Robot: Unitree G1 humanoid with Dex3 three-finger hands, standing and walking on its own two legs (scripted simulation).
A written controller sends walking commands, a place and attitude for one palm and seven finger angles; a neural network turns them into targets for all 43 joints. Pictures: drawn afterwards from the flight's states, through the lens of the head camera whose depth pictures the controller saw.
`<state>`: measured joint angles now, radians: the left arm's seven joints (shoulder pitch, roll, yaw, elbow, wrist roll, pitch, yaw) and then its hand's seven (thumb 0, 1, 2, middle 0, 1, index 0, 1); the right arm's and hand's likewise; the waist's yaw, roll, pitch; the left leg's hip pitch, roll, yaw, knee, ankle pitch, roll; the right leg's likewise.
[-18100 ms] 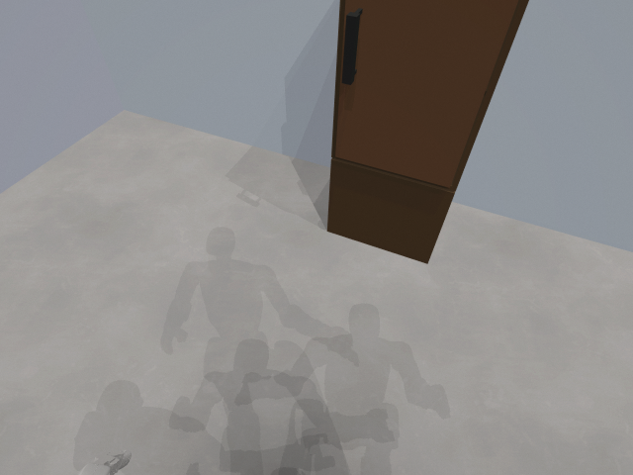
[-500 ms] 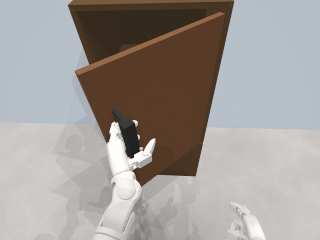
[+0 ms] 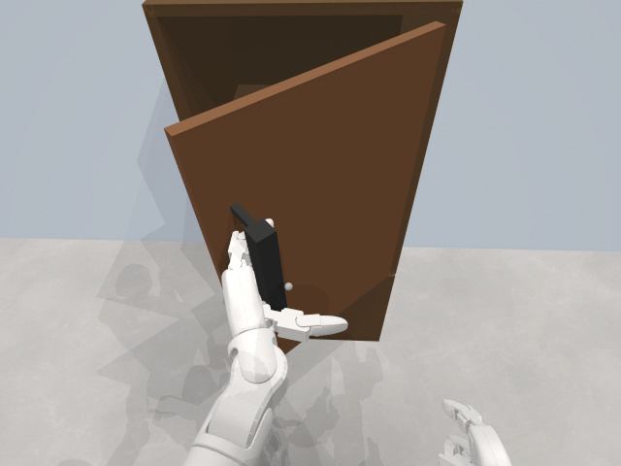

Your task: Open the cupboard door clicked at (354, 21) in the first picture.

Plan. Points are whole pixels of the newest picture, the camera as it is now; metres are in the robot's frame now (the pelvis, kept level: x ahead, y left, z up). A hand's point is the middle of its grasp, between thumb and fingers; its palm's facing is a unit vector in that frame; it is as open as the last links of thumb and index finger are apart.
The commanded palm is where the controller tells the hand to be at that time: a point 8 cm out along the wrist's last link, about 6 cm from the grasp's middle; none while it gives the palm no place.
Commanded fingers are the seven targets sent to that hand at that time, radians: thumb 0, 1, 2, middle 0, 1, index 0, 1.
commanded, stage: slide the hand sideways off the handle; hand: left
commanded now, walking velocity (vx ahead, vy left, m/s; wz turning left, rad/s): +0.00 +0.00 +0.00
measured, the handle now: (258, 263) +0.36 +0.09 +0.08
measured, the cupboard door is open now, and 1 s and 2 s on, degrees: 42 45 44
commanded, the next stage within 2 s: draw the hand back to the body in 1.30 s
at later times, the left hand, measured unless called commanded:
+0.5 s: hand (290, 316) +0.28 +0.04 +0.08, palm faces -0.10 -1.00 +0.03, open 16.2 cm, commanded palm +0.25 +0.11 +0.08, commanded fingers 0.00 -0.50 0.30 -0.15 -0.30 -0.15 -0.30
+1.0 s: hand (243, 348) +0.24 +0.09 +0.08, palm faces -0.05 -1.00 -0.01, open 16.1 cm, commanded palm +0.21 +0.16 +0.08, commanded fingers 0.00 -0.50 0.30 -0.15 -0.30 -0.15 -0.30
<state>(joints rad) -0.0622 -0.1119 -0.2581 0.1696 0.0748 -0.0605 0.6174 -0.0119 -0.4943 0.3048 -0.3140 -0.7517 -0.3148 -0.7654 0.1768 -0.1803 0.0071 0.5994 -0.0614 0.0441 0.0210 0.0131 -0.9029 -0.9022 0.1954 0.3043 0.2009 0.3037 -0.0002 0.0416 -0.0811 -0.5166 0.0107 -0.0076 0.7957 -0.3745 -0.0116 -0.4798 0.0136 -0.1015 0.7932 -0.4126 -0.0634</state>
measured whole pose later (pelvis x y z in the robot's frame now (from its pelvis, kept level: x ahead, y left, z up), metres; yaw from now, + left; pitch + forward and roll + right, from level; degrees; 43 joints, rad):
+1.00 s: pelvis +0.01 +0.01 +0.00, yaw -2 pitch +5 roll +0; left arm 0.37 0.09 -0.15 -0.17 -0.07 -0.21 0.04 -0.01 -0.50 0.30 -0.21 -0.33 -0.21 -0.33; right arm 0.23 -0.20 0.04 0.47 -0.01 -0.02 0.00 0.01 -0.90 -0.90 0.20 0.30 0.20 0.30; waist 0.01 0.03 -0.07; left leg -0.49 0.01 0.03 0.79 -0.39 0.00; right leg -0.47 0.02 -0.07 0.80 -0.42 -0.05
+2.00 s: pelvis +0.01 +0.03 +0.01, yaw -1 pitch +2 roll -1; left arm 0.52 0.27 0.10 -0.43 -0.13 -0.07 -0.03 -0.01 -0.40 0.35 -0.15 -0.30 -0.16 -0.30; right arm 0.24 -0.22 0.06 0.50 0.02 -0.14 -0.08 0.02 -0.90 -0.90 0.20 0.30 0.20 0.30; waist 0.05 0.05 -0.07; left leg -0.40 0.00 0.01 0.75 -0.38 0.02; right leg -0.35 0.01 -0.08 0.70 -0.39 -0.03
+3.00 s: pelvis +0.02 +0.02 +0.04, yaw -2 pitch -4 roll -1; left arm 0.47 0.33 0.31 -0.39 -0.06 -0.08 0.11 0.01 0.88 0.90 -0.21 -0.30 -0.21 -0.30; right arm 0.18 -0.23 0.02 0.65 -0.01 -0.10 -0.07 0.01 -0.90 -0.90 0.20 0.30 0.20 0.30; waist 0.07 0.06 0.03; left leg -0.09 0.00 0.04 0.39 -0.23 0.02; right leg -0.04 0.02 -0.05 0.34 -0.22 -0.03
